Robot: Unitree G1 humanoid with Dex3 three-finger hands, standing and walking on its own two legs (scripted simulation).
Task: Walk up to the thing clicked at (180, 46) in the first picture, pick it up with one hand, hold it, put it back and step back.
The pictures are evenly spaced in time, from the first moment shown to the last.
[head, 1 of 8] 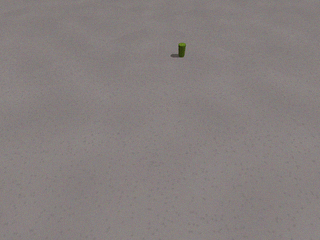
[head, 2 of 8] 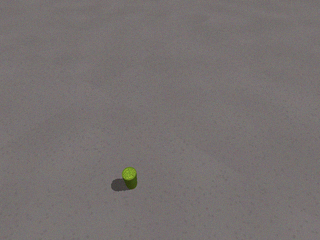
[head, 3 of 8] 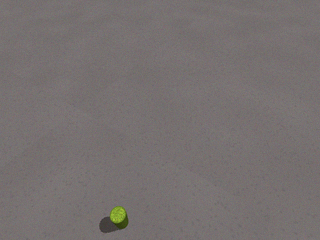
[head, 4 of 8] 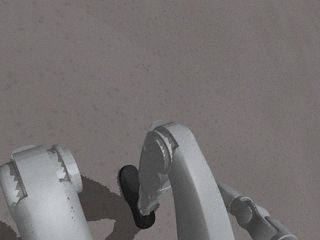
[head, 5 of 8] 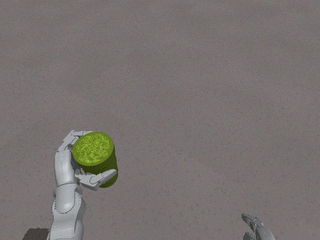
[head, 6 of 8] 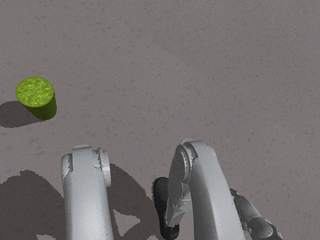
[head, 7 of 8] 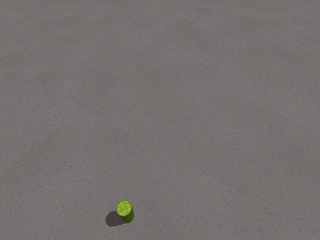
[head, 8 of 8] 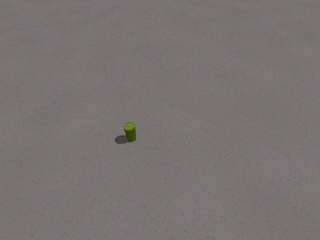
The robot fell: no
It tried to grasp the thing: yes
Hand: left
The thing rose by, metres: 0.68
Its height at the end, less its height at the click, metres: +0.00
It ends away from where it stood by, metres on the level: 0.01
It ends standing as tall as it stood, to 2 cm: yes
